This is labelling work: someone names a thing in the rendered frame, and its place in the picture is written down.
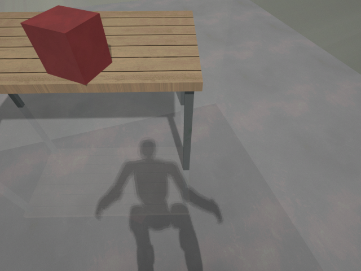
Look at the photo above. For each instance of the carton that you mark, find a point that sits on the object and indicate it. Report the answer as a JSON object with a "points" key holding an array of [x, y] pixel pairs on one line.
{"points": [[69, 42]]}

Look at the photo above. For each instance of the table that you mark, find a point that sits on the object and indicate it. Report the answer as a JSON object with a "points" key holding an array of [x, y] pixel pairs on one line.
{"points": [[151, 51]]}

